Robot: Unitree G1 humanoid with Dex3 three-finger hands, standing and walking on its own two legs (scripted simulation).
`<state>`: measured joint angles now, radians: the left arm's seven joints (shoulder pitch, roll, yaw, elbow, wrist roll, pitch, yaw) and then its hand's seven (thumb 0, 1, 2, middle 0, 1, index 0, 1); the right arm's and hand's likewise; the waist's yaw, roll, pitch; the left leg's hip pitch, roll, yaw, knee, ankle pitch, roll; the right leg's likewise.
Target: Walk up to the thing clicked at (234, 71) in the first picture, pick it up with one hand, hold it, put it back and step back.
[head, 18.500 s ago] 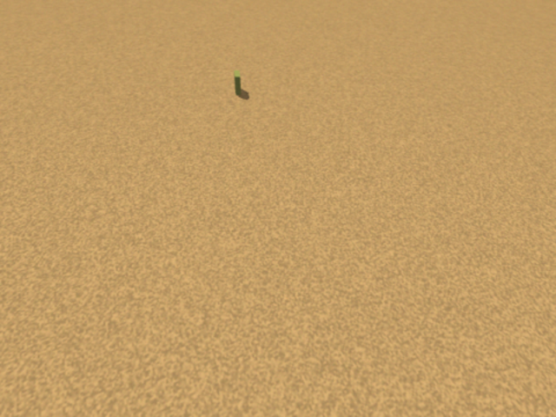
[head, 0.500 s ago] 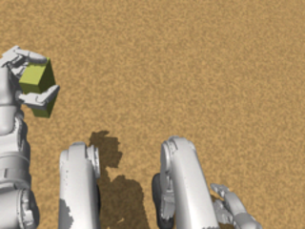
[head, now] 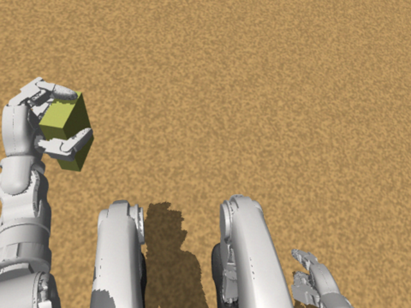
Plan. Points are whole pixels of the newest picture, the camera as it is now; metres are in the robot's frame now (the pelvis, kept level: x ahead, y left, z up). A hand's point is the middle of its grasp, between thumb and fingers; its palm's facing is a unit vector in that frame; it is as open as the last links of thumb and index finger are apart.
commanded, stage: lift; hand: left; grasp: from the side
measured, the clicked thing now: (71, 132) +0.44 +0.22 -0.04
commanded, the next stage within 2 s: hold in 1.76 s
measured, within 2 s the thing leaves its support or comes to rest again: neither
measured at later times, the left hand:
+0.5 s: hand out of the picture +0.41 +0.21 +0.18, palm faces +0.11 -0.99 -0.07, open 8.8 cm
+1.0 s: hand out of the picture +0.40 +0.21 +0.29, palm faces +0.11 -0.99 -0.04, open 8.8 cm
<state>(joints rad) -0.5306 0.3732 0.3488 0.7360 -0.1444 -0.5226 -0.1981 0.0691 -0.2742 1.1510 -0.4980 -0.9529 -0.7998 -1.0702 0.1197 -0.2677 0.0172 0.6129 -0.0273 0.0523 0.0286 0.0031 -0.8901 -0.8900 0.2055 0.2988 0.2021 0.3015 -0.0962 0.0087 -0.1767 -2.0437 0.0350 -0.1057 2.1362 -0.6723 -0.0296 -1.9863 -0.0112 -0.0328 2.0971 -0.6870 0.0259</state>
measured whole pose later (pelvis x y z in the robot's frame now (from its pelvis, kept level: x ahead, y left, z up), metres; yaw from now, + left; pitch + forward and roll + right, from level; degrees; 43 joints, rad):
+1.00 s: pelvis +0.05 +0.01 +0.25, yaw +3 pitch +17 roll -3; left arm -0.21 0.26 0.18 0.41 -0.18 -0.32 -0.11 0.07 -0.27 1.18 -0.49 -0.96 -0.80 -1.08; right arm 0.23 -0.23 0.01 0.63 0.03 -0.03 -0.04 0.01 -0.87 -0.88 0.20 0.30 0.20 0.30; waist -0.04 0.02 -0.12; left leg -1.02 0.05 -0.04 1.24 -0.51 -0.02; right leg -0.97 -0.02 -0.03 1.19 -0.51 0.03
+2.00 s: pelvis +0.08 +0.00 +0.31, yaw +4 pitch +8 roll -1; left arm -0.19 0.22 0.17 0.48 -0.20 -0.35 -0.15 0.07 -0.28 1.19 -0.49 -0.97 -0.80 -1.10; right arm 0.24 -0.23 -0.01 0.64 0.01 0.00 -0.05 0.01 -0.88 -0.89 0.20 0.30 0.20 0.30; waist -0.02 0.01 -0.05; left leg -0.62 0.05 -0.02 0.90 -0.43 -0.03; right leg -0.59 -0.02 -0.03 0.87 -0.43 0.01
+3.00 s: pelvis +0.07 +0.00 +0.32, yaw +4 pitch +5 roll -1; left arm -0.18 0.22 0.16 0.49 -0.19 -0.36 -0.15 0.07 -0.28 1.19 -0.49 -0.97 -0.80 -1.11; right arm 0.23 -0.22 0.00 0.66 0.02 -0.02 -0.04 0.01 -0.88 -0.89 0.20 0.30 0.20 0.30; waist -0.02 0.01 -0.03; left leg -0.54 0.05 -0.01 0.83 -0.38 -0.02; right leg -0.51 -0.02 -0.02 0.80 -0.38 0.02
